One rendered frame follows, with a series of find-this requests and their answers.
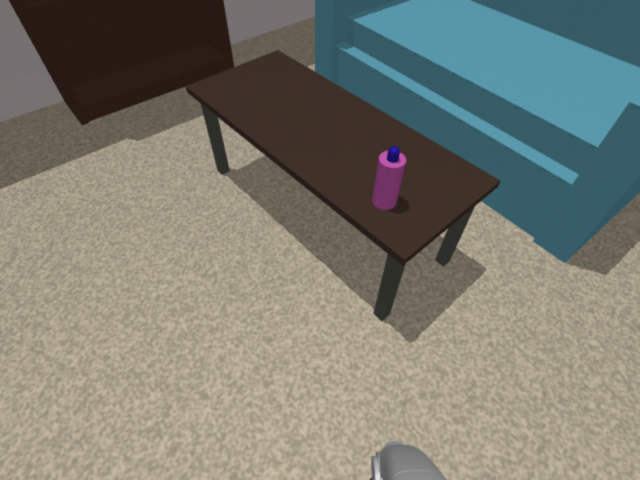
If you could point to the sofa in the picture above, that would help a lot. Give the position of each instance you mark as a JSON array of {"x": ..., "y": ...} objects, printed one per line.
[{"x": 543, "y": 95}]

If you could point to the bookshelf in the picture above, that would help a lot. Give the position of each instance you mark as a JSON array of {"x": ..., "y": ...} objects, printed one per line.
[{"x": 108, "y": 55}]

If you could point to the coffee table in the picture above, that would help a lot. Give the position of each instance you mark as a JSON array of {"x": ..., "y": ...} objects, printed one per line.
[{"x": 330, "y": 140}]

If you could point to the bottle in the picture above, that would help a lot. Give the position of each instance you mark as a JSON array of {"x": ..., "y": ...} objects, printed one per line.
[{"x": 390, "y": 169}]

